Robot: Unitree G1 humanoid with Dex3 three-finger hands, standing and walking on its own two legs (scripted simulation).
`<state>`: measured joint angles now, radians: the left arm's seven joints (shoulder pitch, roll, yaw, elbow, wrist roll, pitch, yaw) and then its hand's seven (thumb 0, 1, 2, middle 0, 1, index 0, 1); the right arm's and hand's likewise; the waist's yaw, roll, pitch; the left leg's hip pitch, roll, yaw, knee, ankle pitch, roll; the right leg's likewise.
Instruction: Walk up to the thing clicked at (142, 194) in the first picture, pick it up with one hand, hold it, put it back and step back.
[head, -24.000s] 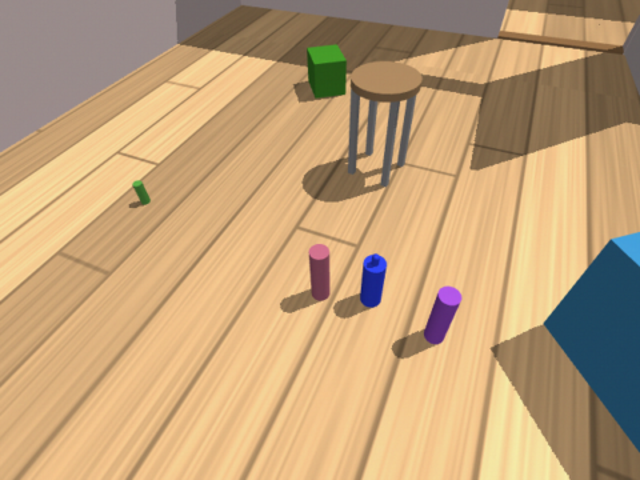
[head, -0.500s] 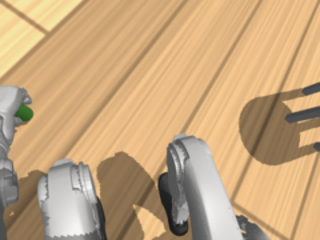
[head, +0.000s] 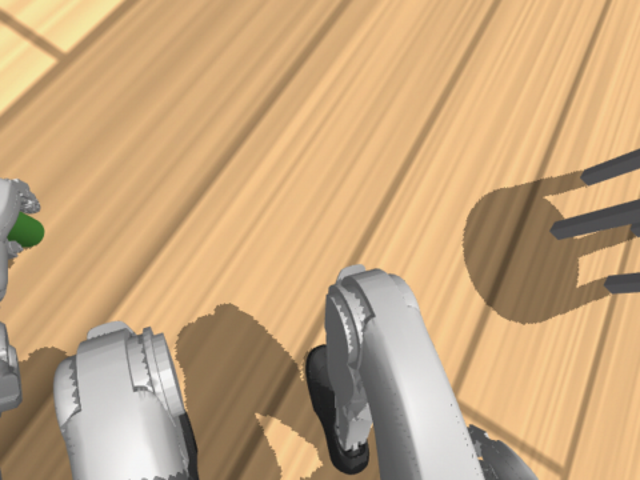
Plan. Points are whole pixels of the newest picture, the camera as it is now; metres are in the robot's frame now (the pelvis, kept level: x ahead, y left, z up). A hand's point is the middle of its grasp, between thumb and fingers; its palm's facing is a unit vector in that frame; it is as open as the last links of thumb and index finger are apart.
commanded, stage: rest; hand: left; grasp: from above
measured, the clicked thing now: (10, 225) +0.46 +0.31 -0.24
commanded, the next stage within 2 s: open in 0.50 s
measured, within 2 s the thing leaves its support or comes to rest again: rests again in 0.12 s
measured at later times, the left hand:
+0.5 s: hand (1, 237) +0.44 +0.31 -0.21, palm faces -0.46 -0.13 -0.88, open 6.7 cm
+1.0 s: hand (6, 235) +0.44 +0.31 -0.22, palm faces -0.44 -0.12 -0.89, open 8.8 cm
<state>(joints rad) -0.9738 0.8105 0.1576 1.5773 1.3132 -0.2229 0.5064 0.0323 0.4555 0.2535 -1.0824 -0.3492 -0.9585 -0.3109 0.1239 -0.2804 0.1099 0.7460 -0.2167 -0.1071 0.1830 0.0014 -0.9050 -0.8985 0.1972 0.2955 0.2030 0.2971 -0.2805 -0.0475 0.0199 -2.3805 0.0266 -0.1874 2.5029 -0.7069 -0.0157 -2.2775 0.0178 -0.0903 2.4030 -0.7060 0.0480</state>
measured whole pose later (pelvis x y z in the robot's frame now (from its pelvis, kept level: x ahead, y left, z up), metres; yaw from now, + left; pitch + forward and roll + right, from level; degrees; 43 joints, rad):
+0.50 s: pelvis +0.00 +0.00 -0.01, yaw -1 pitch +31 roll -10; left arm -1.00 0.88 0.17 1.65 1.31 -0.24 0.54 0.03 0.45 0.25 -1.09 -0.35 -0.97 -0.30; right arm 0.12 -0.30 0.15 0.74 -0.25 -0.15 0.22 0.00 -0.90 -0.90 0.20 0.30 0.20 0.30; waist -0.31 -0.06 0.06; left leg -2.38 0.03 -0.21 2.53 -0.71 -0.02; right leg -2.27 0.03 -0.11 2.41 -0.69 0.05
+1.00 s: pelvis +0.00 +0.00 -0.01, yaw -2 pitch +30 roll -11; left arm -1.00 0.90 0.16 1.68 1.32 -0.23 0.57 0.01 0.22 0.49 -0.71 -0.50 -0.71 -0.48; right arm 0.11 -0.30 0.18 0.73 -0.26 -0.17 0.23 0.00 -0.90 -0.90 0.20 0.30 0.20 0.30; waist -0.32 -0.08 0.07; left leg -2.37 0.03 -0.23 2.54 -0.71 -0.02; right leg -2.26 0.04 -0.12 2.41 -0.69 0.06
